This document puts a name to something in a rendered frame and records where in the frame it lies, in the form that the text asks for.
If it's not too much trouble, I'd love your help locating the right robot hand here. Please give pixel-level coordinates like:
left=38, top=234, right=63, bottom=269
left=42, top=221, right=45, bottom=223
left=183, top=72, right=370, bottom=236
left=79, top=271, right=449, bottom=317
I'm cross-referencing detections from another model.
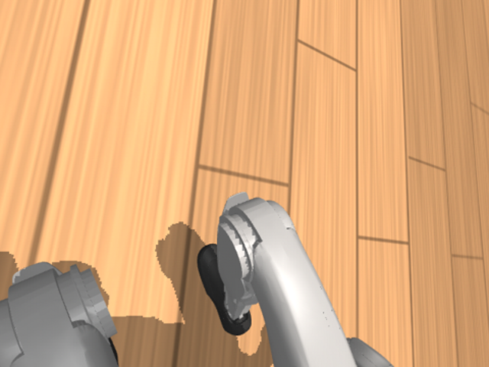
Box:
left=346, top=337, right=394, bottom=367

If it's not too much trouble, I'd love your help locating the right robot foot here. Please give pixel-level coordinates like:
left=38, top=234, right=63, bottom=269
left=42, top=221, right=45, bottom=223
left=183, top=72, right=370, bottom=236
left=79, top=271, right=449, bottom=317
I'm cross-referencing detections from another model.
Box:
left=197, top=244, right=251, bottom=336

